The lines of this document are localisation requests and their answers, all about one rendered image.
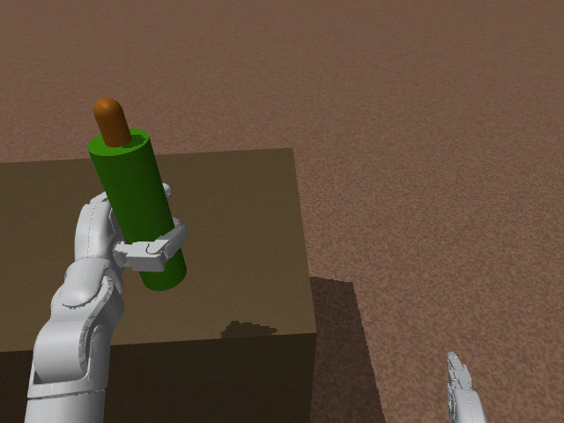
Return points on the bottle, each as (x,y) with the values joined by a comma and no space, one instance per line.
(128,171)

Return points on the left robot arm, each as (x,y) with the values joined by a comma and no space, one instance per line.
(71,352)

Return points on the right robot hand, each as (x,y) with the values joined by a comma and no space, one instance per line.
(465,405)

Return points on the left robot hand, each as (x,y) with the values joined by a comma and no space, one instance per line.
(98,234)

